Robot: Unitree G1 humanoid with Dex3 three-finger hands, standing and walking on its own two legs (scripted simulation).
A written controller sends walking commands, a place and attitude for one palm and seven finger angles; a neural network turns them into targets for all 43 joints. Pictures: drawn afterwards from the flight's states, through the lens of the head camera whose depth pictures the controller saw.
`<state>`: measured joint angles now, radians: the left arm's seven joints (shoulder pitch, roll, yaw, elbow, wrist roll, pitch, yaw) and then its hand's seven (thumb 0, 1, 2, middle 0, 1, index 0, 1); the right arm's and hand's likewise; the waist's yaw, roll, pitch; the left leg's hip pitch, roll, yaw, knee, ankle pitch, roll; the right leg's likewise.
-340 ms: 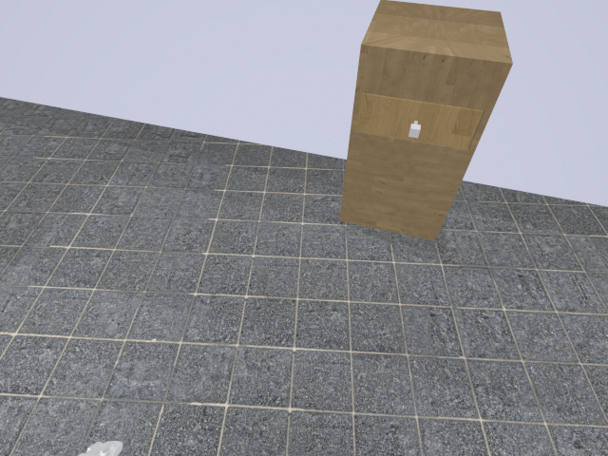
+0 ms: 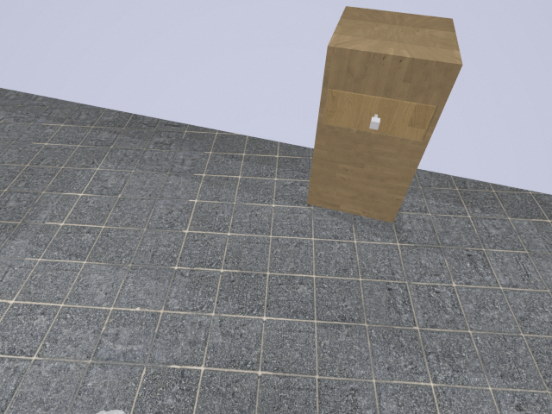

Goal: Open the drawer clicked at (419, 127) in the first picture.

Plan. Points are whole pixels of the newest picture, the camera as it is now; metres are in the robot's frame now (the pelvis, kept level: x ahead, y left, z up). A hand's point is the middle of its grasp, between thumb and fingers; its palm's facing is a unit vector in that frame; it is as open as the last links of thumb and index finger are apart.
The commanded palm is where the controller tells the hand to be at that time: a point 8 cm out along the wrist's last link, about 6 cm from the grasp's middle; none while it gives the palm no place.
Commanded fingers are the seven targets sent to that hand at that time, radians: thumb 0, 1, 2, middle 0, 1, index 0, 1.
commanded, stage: stand and wait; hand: left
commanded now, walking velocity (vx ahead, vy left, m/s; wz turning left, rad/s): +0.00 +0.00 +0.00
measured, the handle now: (375, 120) +1.15 -0.31 -0.21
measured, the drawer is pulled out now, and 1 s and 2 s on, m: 0.00 0.00 0.00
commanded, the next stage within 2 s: look at it before walking up in 0.48 s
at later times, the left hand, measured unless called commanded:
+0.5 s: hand out of the picture +0.06 +0.24 -0.15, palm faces -0.04 -0.94 -0.34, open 7.4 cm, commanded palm none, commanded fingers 0.00 0.90 0.90 -0.20 -0.30 -0.20 -0.30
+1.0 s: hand out of the picture +0.07 +0.24 -0.15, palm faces -0.03 -0.94 -0.33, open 7.4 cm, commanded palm none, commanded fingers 0.00 0.90 0.90 -0.20 -0.30 -0.20 -0.30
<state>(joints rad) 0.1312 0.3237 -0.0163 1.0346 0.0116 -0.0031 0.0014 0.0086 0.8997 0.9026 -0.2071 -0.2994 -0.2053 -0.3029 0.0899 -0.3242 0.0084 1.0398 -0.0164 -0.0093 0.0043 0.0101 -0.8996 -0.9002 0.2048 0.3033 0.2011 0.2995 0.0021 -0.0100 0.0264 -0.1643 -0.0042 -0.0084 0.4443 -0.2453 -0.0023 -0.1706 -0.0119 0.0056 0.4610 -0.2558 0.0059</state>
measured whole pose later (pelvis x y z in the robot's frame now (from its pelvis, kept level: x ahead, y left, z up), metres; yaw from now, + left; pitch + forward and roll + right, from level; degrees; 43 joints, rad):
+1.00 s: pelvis -0.01 +0.00 +0.00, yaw +0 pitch -2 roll +0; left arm 0.13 0.34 -0.01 1.09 0.01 -0.01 0.00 0.01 0.90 0.90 -0.21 -0.30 -0.20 -0.30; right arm 0.11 -0.34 0.01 1.11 -0.01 -0.01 0.01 0.01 -0.90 -0.90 0.20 0.30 0.20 0.30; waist 0.00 -0.01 0.04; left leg -0.14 0.00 -0.01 0.38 -0.20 -0.01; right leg -0.15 0.00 0.00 0.39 -0.21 0.00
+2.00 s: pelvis -0.02 +0.01 -0.01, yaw -21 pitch +3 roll +0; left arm 0.31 0.24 0.07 0.93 0.02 0.03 -0.02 0.01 0.90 0.90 -0.21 -0.30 -0.21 -0.30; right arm 0.19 -0.25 -0.05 0.91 -0.01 -0.01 -0.01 0.01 -0.90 -0.90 0.20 0.30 0.20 0.30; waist 0.04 -0.02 -0.01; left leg -0.21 0.01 0.00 0.48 -0.38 0.00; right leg -0.37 0.13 0.20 0.51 -0.21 -0.03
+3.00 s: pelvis +0.29 -0.20 +0.00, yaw -53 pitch -1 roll -1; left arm 0.31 0.22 0.09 1.03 0.03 0.01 -0.03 0.01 0.91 0.90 -0.20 -0.30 -0.20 -0.30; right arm 0.24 -0.14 -0.04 0.95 -0.03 -0.09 -0.02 -0.01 -0.93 -0.90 0.20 0.30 0.20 0.30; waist 0.02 -0.04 0.01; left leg -0.21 0.11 0.25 0.52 -0.28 0.02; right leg -0.50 -0.04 -0.04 1.20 -0.32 0.00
